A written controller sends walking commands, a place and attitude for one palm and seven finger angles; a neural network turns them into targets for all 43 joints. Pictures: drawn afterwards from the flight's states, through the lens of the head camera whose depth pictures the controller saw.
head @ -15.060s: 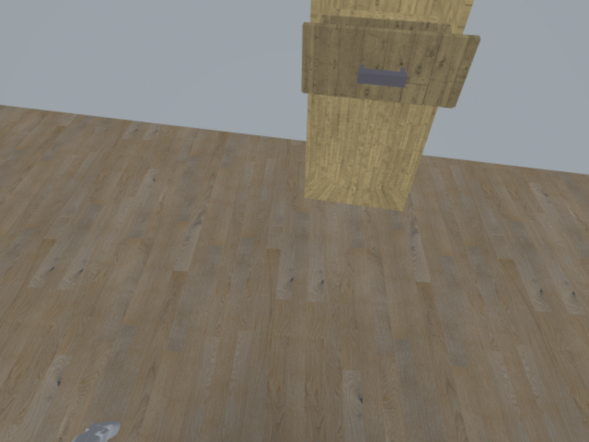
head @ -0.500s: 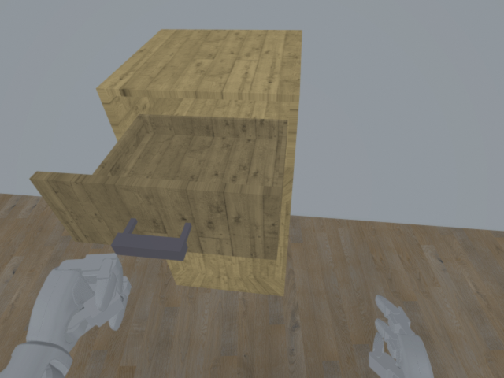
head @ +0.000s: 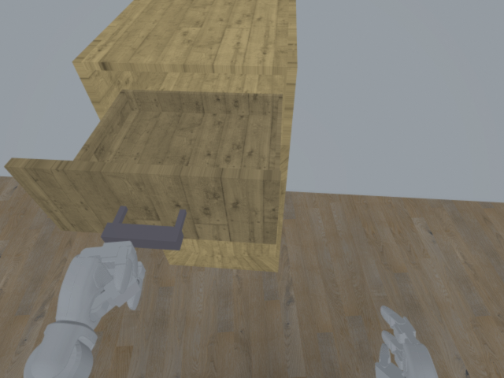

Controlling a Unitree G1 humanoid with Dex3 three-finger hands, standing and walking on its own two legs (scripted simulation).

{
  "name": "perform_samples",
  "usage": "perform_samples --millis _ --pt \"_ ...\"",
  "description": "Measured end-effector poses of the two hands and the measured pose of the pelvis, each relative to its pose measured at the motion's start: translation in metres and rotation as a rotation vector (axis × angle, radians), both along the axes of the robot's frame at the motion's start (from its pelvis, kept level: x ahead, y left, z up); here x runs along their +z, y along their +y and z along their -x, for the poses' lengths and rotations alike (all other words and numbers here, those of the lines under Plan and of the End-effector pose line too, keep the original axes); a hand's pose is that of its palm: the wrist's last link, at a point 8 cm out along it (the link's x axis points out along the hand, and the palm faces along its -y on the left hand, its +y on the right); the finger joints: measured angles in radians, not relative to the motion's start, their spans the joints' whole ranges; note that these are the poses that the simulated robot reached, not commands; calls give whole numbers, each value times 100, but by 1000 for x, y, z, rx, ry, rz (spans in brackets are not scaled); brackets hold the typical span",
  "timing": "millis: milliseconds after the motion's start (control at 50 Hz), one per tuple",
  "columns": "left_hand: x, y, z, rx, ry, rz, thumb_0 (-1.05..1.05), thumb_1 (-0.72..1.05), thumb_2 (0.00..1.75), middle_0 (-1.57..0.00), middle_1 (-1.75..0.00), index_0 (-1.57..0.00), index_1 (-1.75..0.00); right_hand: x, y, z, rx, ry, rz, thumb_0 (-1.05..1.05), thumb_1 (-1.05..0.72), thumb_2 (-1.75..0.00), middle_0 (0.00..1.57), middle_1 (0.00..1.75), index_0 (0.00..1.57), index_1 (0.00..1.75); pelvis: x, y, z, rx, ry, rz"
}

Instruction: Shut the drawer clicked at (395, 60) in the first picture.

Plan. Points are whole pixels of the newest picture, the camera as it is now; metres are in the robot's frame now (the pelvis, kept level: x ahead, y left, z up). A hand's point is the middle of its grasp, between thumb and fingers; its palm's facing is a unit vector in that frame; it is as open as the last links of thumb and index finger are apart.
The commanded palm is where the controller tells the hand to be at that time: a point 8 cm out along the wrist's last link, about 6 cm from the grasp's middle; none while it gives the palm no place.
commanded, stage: bring the fist close to the handle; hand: left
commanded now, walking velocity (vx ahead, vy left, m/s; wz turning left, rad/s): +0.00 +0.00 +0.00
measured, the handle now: (147, 224) +0.34 +0.21 +0.06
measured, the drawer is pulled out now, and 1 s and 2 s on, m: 0.29 0.29 0.17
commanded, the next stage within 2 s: push the drawer shut in 0.68 s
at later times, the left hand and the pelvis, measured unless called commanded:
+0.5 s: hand (155, 276) +0.24 +0.16 +0.06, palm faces -0.02 -1.00 -0.04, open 3.3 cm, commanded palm +0.22 +0.22 +0.06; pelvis +0.00 +0.01 -0.01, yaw -1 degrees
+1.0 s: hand (156, 269) +0.26 +0.17 +0.06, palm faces +0.01 -1.00 -0.06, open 3.3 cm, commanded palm +0.24 +0.22 +0.06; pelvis +0.00 +0.00 -0.01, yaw +0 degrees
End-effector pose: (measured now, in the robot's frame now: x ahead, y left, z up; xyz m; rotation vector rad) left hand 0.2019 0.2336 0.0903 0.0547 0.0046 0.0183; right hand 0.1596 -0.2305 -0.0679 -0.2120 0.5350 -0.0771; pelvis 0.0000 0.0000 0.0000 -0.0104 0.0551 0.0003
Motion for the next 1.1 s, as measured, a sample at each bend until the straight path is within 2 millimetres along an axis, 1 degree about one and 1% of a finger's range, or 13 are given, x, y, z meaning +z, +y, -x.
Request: perform_samples --millis 100,200,340,480,580,740,860,1100 --pt "-9 -2 -11 -14 4 8 2 90 90 -140 -160 -140 -160 -4 5 1 -3 21 -1 2 -90 -90 20 30 20 30 -2 5 -1 -4 18 0" --pt "-16 -9 -17 -28 4 17 2 90 90 -140 -160 -140 -160 -7 10 1 -1 39 -6 2 -90 -90 20 30 20 30 -5 9 -3 -8 37 0" --pt "-31 -7 -24 -17 17 14 2 90 90 -140 -160 -140 -160 -16 15 1 1 82 -9 2 -90 -90 20 30 20 30 -10 12 -2 -9 63 1" --pt "-24 -14 -22 -36 -21 9 2 90 90 -140 -160 -140 -160 -20 18 2 -4 99 -25 2 -90 -90 20 30 20 30 -11 14 -4 -10 72 3" --pt "-28 -18 -22 -37 3 9 2 90 90 -140 -160 -140 -160 -22 18 1 -5 105 -29 2 -90 -90 20 30 20 30 -13 13 -3 -10 73 1" --pt "-24 -19 -21 -17 -14 1 2 90 90 -140 -160 -140 -160 -21 13 -2 -7 97 -28 2 -90 -90 20 30 20 30 -13 8 -2 -8 72 0" --pt "-25 -16 -19 -14 -4 -6 2 90 90 -140 -160 -140 -160 -20 5 -2 -12 96 -21 2 -90 -90 20 30 20 30 -13 3 -2 -4 70 0" --pt "-27 -12 -42 -12 -16 -7 2 88 92 -140 -160 -140 -160 -26 -5 3 -16 129 -9 2 -91 -90 20 30 20 30 -12 -2 2 6 70 -4"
